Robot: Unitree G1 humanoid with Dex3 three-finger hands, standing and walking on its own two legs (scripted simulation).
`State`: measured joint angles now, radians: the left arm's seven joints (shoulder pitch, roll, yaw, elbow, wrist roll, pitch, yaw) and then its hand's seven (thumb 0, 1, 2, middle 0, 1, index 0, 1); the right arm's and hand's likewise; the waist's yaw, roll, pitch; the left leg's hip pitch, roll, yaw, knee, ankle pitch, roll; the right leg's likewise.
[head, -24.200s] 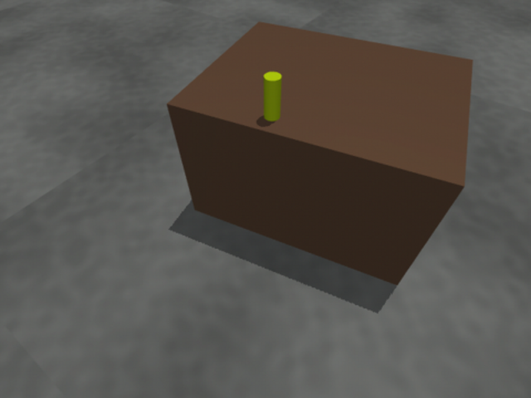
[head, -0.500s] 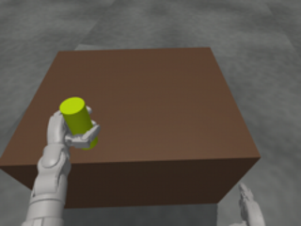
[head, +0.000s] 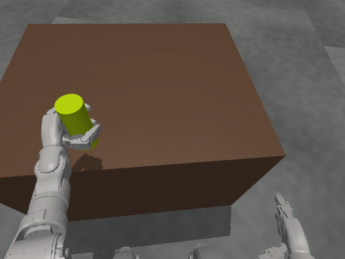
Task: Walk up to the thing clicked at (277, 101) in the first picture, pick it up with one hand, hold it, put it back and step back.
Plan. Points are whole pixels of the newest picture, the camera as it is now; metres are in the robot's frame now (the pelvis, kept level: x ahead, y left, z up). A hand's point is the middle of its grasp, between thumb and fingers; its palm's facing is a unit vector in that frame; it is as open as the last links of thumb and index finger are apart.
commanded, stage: crouch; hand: left
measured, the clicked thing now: (79, 124) +0.41 +0.19 +0.05
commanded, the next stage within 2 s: lower in 0.22 s
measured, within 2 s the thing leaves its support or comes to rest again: rests again in 1.04 s
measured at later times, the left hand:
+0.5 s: hand (86, 127) +0.45 +0.20 +0.00, palm faces +0.15 -0.99 +0.00, open 7.9 cm
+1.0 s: hand (90, 136) +0.45 +0.20 -0.06, palm faces +0.16 -0.99 -0.01, open 7.9 cm
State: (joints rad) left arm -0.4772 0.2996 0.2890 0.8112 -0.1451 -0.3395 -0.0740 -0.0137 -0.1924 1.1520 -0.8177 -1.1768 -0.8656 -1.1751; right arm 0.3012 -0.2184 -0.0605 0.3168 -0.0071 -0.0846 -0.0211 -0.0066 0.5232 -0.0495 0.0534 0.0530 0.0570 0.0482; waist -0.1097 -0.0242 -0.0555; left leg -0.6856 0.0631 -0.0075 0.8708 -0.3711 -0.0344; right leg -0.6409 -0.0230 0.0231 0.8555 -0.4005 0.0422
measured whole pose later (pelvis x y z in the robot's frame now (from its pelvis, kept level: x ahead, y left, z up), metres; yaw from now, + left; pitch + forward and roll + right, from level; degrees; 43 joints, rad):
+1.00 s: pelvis +0.00 +0.00 -0.05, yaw +0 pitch +22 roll -3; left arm -0.55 0.38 0.39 0.97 -0.09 -0.52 -0.06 -0.01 -0.20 1.15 -0.83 -1.17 -0.88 -1.16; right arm 0.42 -0.24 -0.04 -0.07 -0.05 0.02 0.05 -0.01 0.50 -0.06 0.06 0.05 0.06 0.05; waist -0.19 -0.03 -0.12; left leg -1.07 0.07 -0.05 1.19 -0.51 -0.04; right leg -1.00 -0.01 0.00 1.15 -0.53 0.04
